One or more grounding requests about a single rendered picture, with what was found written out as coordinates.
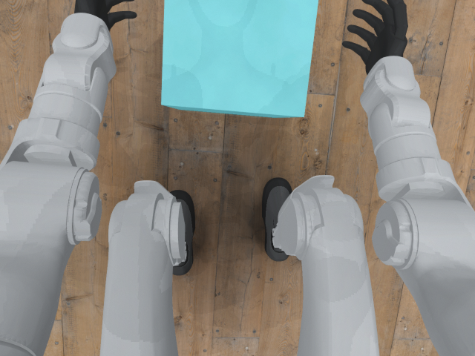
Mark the left robot foot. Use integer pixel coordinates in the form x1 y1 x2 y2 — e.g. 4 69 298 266
169 190 195 275

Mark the right robot thigh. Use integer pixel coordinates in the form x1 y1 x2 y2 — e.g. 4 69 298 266
284 188 379 356

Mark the carton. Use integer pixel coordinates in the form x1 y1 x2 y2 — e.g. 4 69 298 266
161 0 318 118

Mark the robot right hand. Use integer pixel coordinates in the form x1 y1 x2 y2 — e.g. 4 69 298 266
342 0 408 74

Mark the left robot forearm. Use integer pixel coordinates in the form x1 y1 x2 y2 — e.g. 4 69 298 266
0 13 117 171

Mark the right robot forearm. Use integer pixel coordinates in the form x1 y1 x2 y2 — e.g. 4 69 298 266
360 56 475 213

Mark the robot left hand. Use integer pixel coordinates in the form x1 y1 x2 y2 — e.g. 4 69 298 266
74 0 137 30

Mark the right robot upper arm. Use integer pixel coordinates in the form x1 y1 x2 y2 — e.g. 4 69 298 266
372 197 475 356

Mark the left robot upper arm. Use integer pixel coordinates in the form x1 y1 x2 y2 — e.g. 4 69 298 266
0 161 102 356

